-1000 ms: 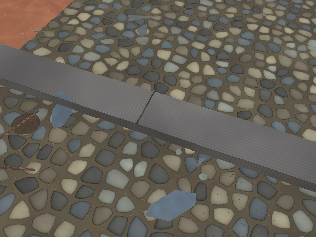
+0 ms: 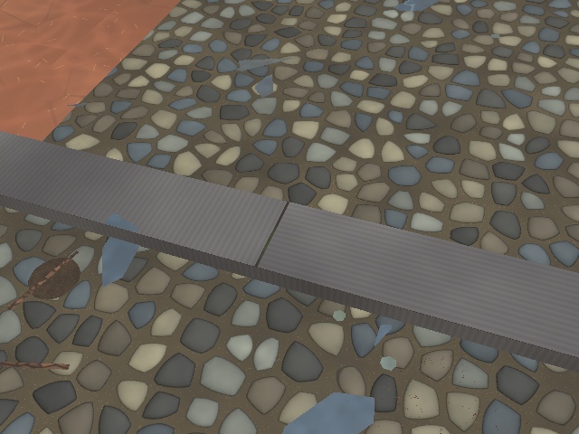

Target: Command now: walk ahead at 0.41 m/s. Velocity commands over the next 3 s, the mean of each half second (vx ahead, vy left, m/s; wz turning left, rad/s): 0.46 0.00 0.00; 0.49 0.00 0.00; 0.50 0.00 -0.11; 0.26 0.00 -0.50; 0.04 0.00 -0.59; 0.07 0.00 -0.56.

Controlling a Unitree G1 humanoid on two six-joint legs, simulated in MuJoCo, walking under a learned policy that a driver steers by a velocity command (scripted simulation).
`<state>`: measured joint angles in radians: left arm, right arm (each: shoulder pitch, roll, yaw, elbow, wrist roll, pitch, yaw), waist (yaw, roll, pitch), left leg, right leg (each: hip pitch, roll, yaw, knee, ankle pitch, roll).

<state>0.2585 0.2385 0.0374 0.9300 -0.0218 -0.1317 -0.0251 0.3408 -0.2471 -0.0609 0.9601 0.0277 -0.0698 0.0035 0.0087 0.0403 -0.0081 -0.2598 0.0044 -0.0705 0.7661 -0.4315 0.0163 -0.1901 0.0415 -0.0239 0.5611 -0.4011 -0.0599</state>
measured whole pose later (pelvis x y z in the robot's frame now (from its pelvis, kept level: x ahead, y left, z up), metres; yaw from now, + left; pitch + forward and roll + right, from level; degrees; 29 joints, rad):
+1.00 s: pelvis +0.52 -0.08 +0.01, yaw -1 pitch +1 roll +1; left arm 0.18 0.26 0.04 0.84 0.00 -0.10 -0.03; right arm 0.29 -0.30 -0.04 0.94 0.02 -0.09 0.01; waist -0.01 0.02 0.02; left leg -0.38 0.01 -0.03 1.13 -0.39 0.05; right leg -0.35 0.01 -0.04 0.50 -0.18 -0.05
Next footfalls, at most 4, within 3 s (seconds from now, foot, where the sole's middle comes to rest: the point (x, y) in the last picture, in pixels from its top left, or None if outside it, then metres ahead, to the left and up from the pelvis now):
0.36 left None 0.38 0.09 -0.76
0.88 right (390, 389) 0.61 -0.17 -0.76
1.38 left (292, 260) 0.95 0.06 -0.70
1.90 right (395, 220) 1.08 -0.23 -0.70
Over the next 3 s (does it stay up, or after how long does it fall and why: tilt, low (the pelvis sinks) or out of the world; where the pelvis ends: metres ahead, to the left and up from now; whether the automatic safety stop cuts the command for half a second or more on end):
stays up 1.02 -0.14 0.08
